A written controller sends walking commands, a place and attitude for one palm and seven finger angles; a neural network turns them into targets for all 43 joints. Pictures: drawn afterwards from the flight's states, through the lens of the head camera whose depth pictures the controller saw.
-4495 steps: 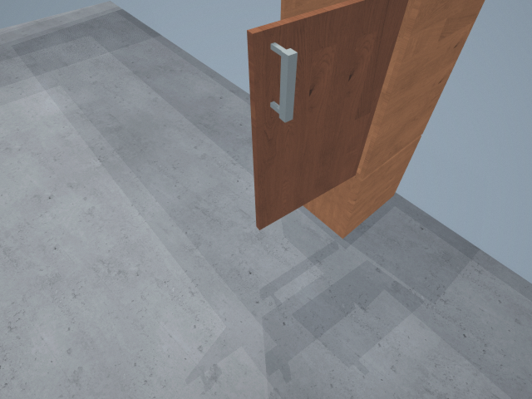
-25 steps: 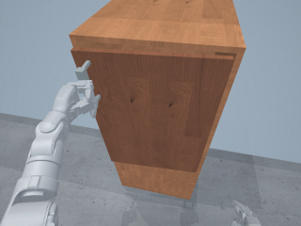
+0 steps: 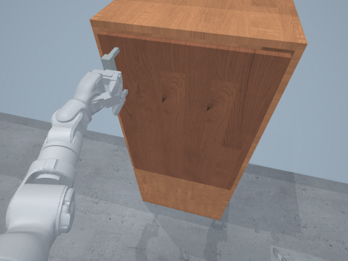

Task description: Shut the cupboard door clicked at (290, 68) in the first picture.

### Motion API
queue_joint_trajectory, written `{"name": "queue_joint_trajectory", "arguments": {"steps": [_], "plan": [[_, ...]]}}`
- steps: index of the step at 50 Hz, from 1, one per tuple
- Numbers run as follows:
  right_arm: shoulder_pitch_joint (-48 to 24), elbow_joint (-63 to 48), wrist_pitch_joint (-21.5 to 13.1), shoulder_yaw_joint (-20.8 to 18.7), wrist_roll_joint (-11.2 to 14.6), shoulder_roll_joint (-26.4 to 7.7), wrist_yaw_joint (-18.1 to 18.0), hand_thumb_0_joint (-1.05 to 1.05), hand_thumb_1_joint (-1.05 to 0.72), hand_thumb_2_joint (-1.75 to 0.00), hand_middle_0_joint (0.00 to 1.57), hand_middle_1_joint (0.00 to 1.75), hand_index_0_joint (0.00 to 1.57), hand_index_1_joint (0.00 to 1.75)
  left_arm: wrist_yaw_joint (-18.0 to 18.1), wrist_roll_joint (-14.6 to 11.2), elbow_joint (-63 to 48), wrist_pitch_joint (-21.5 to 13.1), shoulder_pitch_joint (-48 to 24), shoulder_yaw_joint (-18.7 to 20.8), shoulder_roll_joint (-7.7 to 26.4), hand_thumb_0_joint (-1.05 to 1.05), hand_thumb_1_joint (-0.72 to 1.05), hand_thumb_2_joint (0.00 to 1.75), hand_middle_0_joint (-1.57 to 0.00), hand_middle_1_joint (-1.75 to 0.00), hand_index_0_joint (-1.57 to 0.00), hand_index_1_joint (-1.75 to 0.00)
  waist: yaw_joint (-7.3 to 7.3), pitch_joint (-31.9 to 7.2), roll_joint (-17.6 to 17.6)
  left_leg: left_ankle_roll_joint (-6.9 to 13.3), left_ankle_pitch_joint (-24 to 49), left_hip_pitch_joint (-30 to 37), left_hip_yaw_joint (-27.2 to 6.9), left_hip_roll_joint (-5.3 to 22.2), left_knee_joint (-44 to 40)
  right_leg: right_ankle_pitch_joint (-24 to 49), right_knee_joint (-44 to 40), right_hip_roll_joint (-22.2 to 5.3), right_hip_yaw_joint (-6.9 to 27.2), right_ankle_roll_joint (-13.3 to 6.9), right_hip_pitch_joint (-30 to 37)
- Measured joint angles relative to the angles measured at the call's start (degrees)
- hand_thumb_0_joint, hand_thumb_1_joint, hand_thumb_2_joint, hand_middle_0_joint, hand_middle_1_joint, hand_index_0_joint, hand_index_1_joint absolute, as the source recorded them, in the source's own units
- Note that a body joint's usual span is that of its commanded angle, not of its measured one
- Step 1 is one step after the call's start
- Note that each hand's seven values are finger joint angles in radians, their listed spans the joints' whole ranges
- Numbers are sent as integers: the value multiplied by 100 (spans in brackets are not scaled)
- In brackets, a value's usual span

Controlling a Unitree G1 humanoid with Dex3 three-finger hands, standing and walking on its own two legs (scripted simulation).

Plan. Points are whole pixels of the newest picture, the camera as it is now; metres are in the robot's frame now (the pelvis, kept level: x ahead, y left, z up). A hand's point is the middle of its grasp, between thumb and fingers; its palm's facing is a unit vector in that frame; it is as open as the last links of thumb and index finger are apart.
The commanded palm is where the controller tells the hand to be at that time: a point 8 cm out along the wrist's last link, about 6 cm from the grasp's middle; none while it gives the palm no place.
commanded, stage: pull the fist back off the door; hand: left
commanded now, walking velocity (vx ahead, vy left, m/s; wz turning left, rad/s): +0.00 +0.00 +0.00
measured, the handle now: (117, 78) +0.50 +0.16 +0.16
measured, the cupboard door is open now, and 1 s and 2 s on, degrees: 0 0 0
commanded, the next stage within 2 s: draw the hand back to the body in 0.94 s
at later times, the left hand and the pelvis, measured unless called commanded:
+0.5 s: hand (125, 97) +0.43 +0.13 +0.16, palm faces -0.05 -1.00 -0.04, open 3.2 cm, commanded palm +0.41 +0.16 +0.17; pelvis -0.03 +0.01 -0.01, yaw -2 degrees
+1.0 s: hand (116, 119) +0.37 +0.14 +0.15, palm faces -0.04 -1.00 -0.02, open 3.1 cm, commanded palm +0.35 +0.17 +0.17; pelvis +0.03 -0.01 +0.01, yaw -3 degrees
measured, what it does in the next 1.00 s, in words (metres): stands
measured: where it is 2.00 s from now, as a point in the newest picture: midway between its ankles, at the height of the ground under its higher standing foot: outside the picture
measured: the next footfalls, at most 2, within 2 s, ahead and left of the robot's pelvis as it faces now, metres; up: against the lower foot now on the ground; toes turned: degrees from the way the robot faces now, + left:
none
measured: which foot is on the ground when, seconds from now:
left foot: down 0.00-1.00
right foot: down 0.00-1.00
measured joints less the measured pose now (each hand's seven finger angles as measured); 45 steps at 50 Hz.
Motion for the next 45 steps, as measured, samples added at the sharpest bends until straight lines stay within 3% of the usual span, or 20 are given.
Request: {"name": "queue_joint_trajectory", "arguments": {"steps": [5, 10, 14, 19, 25, 29, 36, 40, 45], "plan": [[55, 109, -143, 17, 10, 5, -27, 1, -90, -90, 20, 30, 21, 30, 60, -25, 254, -21, -315, -103, -17, 2, 89, 90, -146, -150, -144, -150, 9, -21, -36, 22, 6, -255, 9, -22, 160, 3, 161, -34, 0, 24, -250], [62, 258, -207, -64, 53, 101, 71, 1, -90, -90, 20, 30, 21, 30, 1592, 126, 13, -20, -352, -69, -620, 2, 87, 90, -154, -150, -148, -150, 130, -27, -27, 22, 64, -400, 28, -28, 206, 85, 195, -45, 18, 57, -394], [25, 231, -222, -16, 29, 230, 170, 1, -90, -90, 20, 30, 21, 30, 2204, 331, 182, -43, -441, -17, -708, 2, 86, 89, -154, -150, -147, -150, 50, -66, -57, 37, 114, -439, 52, -16, 222, 132, 222, -36, 39, 50, -447], [71, 122, -311, 54, 24, 298, 188, 1, -90, -90, 20, 30, 21, 30, 2190, 338, 480, -66, -524, 44, -554, 2, 87, 89, -148, -150, -143, -150, -76, -72, -49, 20, 119, -441, 89, 13, 263, 175, 249, -6, 82, 35, -461], [196, 71, -377, 31, 40, 224, 173, 1, -90, -90, 20, 30, 21, 30, 1989, 301, 439, -92, -392, 59, -435, 2, 89, 90, -141, -150, -137, -150, -128, -69, 0, 13, 87, -432, 148, 37, 297, 194, 277, 34, 168, 38, -484], [245, 53, -360, -27, 42, 164, 175, 1, -90, -90, 20, 30, 21, 30, 1919, 264, 66, -56, -72, 168, -646, 2, 90, 90, -137, -150, -133, -150, -150, -63, 13, 38, 86, -331, 232, 59, 234, 182, 256, 65, 265, 42, -436], [195, -255, -199, -89, 21, 188, 205, 1, -90, -90, 20, 30, 21, 30, 2110, 468, -1335, 131, 1129, 550, -941, 2, 90, 90, -132, -150, -131, -150, -235, -21, 46, 14, 10, 160, 455, 184, -78, 193, -30, 216, 512, 22, -57], [117, -470, -86, -98, 34, 256, 218, 1, -90, -90, 20, 30, 20, 30, 2090, 443, -2412, 377, 1966, 684, -892, 2, 90, 90, -131, -150, -130, -150, -172, 5, 60, -30, -11, 510, 521, 247, -327, 209, -285, 299, 595, -7, 264], [-31, -663, 0, -120, 90, 260, 229, 1, -90, -90, 20, 30, 20, 30, 1893, 252, -3884, 824, 3060, 608, -837, 2, 90, 90, -130, -150, -130, -150, 46, -53, 122, -74, -49, 841, 436, 259, -536, 172, -555, 326, 528, -34, 649]]}}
